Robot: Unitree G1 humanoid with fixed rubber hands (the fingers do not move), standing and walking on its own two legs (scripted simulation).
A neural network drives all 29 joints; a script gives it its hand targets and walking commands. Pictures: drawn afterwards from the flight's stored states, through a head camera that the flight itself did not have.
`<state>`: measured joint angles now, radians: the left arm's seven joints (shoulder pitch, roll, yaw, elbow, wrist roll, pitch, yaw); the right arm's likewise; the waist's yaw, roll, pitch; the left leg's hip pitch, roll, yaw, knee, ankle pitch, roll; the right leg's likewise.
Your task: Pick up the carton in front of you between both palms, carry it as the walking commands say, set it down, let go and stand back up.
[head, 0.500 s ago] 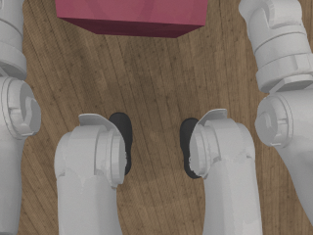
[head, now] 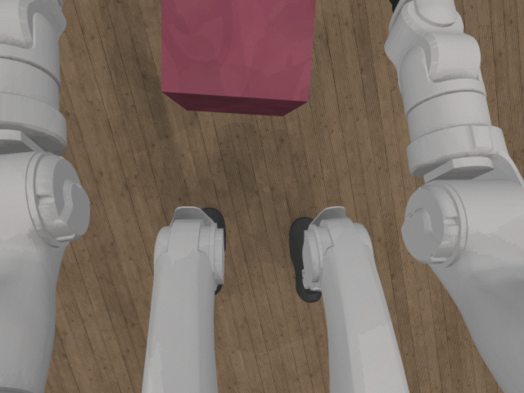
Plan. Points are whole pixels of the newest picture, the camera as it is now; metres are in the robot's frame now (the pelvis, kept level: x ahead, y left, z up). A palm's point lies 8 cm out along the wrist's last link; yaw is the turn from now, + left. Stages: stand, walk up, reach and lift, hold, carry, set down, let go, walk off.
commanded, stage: set down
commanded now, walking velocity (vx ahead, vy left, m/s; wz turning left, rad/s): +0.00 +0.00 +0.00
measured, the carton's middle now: (238, 48) +0.57 +0.06 -0.35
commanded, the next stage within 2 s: let go in 0.50 s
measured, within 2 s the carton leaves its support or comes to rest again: neither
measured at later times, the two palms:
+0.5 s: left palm out of the picture +0.57 +0.27 +0.05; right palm out of the picture +0.57 -0.13 +0.04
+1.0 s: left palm out of the picture +0.43 +0.26 +0.14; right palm out of the picture +0.45 -0.18 +0.14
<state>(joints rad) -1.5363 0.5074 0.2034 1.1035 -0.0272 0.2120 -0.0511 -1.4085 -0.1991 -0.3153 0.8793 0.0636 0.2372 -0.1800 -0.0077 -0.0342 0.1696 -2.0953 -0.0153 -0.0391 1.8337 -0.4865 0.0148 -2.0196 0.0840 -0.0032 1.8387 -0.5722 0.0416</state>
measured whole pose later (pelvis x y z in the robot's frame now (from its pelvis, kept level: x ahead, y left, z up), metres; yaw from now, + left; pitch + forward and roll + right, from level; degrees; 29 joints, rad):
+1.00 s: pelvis +0.08 +0.00 +0.25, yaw +4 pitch +34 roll -1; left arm -0.56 0.25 0.25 0.68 0.08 0.09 -0.06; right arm -0.48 -0.15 -0.19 0.60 -0.05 0.10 0.02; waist -0.01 -0.02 -0.05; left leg -1.12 -0.03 -0.04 0.77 -0.23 0.01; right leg -1.07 0.03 0.04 0.78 -0.31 0.01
